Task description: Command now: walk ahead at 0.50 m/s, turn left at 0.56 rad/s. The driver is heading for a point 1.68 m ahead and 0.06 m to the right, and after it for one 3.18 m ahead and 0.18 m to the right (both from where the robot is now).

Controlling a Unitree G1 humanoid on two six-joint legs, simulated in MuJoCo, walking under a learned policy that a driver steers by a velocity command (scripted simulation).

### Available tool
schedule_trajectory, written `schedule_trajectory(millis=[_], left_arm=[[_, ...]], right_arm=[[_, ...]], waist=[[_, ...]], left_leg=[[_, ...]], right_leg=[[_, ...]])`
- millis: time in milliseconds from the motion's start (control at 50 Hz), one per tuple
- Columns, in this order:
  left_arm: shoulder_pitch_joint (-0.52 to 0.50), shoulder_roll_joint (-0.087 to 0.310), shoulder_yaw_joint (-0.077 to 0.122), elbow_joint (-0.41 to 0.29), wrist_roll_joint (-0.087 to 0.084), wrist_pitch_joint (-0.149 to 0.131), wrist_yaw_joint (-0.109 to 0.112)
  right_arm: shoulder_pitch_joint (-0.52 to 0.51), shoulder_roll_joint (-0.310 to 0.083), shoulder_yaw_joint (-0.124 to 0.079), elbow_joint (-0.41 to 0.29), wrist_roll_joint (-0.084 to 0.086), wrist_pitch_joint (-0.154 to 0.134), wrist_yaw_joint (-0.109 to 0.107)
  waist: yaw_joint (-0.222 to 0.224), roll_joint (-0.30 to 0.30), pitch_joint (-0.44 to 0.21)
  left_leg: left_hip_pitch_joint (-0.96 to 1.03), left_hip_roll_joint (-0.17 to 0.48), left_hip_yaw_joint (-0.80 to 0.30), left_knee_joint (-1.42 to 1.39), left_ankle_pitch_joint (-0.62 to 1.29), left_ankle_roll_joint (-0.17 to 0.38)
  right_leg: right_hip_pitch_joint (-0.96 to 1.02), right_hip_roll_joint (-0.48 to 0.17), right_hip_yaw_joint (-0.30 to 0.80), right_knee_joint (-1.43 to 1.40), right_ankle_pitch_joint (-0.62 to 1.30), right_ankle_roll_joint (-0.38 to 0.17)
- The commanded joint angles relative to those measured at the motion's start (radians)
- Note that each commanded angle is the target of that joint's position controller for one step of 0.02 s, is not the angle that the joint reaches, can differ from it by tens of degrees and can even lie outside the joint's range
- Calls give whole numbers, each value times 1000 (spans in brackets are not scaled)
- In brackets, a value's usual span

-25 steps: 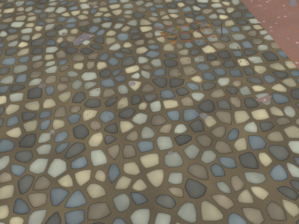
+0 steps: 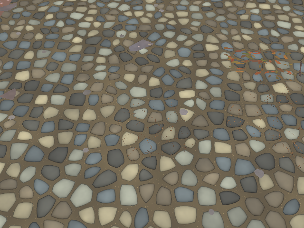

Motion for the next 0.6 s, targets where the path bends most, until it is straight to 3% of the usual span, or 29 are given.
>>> schedule_trajectory(millis=[20,120,180,220,240,260,280,300,320,340,360,380,420,460,540,600], left_arm=[[-14,67,8,-72,4,21,-9],[-191,61,-10,-139,-8,15,-17],[-241,70,-15,-166,-14,1,-18],[-153,105,-3,-147,-14,-6,-12],[-62,133,9,-118,-15,-10,-4],[85,153,20,-72,-18,-18,7],[234,190,33,-40,-2,-27,21],[321,304,61,-40,25,-27,25],[288,265,59,-23,-3,-9,9],[172,190,43,-43,-20,-3,5],[108,122,26,-51,-23,-5,0],[96,103,19,-39,-18,-10,1],[120,94,13,-5,-23,-25,3],[163,108,17,22,-32,-43,-3],[223,118,20,58,-37,-44,-6],[267,124,21,79,-41,-42,-8]], right_arm=[[35,-134,-24,-63,1,-25,-1],[133,-130,-20,-60,-3,-15,-5],[151,-133,-14,-57,-12,-20,-16],[100,-160,-16,-67,-16,-29,-22],[79,-177,-20,-70,-19,-33,-22],[57,-186,-21,-71,-22,-34,-17],[56,-157,-13,-84,-20,-36,-11],[191,-56,7,-106,20,-34,-4],[219,-103,2,-89,1,-31,-5],[142,-120,-1,-92,-21,-23,-5],[57,-115,6,-108,-30,-24,3],[21,-99,8,-121,-29,-20,11],[39,-77,16,-117,-42,1,24],[34,-65,21,-120,-46,11,30],[-134,-53,33,-173,-44,13,36],[-246,-27,49,-204,-37,8,41]], waist=[[11,45,10],[-74,92,-1],[-86,99,6],[-25,106,-14],[16,113,-53],[89,87,-121],[151,51,-215],[108,-175,-372],[82,-213,-378],[42,-88,-185],[41,2,-87],[26,-7,-38],[-6,-56,-22],[-14,-61,-29],[13,-51,16],[43,-52,25]], left_leg=[[-18,238,-218,-124,529,103],[120,234,-224,-93,552,51],[194,281,-247,-78,598,45],[200,303,-242,-18,735,13],[205,300,-234,66,861,-3],[191,265,-200,231,892,-20],[53,224,-178,453,677,-30],[-230,76,-90,834,133,-77],[-385,22,-106,970,-296,-75],[-449,92,-124,1005,-215,-74],[-450,132,-113,947,-147,-74],[-434,161,-102,889,-123,-74],[-371,189,-83,820,-103,-88],[-386,200,-57,784,-77,-101],[-511,256,-7,619,61,-135],[-488,254,32,440,162,-148]], right_leg=[[-54,20,-74,-125,100,31],[-75,60,-92,-394,258,11],[-27,81,-92,-508,279,-31],[115,110,-83,-571,218,-73],[221,140,-88,-580,168,-93],[377,157,-99,-637,180,-115],[607,49,-1,-636,148,-148],[885,-246,440,-656,80,-277],[867,-301,732,-809,19,-331],[701,-266,602,-836,-126,-315],[569,-216,463,-865,-119,-289],[494,-165,359,-893,-49,-258],[409,-107,232,-929,95,-231],[411,-95,177,-949,204,-243],[451,-68,97,-1009,231,-247],[473,-39,35,-1003,301,-224]])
